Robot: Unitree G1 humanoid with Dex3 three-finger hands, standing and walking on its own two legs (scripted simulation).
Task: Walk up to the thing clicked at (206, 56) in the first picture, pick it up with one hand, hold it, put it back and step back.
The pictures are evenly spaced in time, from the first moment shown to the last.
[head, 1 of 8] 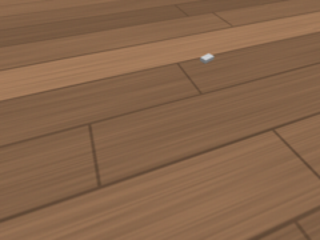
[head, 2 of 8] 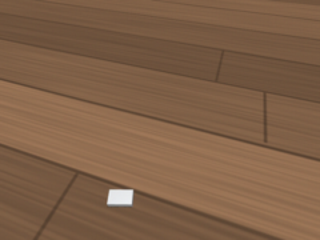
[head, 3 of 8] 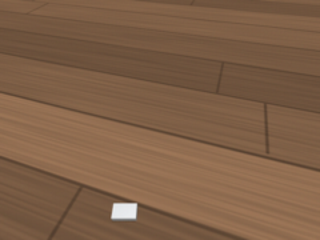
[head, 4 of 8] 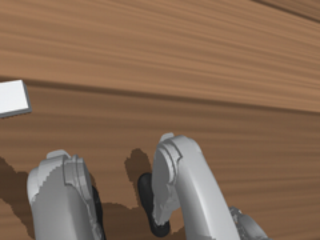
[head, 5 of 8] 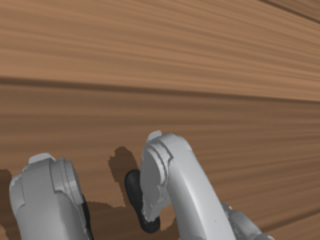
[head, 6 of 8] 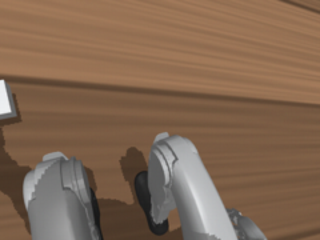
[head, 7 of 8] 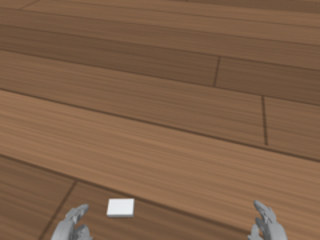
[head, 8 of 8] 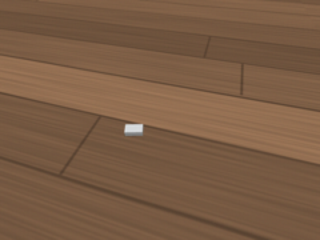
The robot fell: no
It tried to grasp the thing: yes
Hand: left
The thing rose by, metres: 0.67
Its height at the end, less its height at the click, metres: +0.00
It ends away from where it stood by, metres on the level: 0.01
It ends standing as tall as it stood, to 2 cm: yes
